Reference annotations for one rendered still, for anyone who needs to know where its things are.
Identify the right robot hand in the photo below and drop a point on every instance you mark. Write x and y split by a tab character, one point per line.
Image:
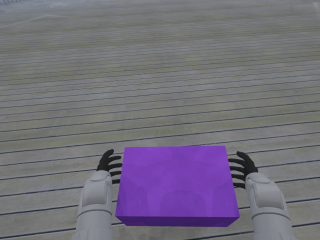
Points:
249	167

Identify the left robot hand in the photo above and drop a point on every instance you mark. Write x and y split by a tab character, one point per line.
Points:
105	160

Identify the right robot forearm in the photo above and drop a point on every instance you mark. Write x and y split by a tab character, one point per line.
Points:
268	208

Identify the carton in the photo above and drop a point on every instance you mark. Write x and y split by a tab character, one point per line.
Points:
176	186

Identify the left robot forearm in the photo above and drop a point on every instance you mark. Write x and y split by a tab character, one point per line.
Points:
94	215

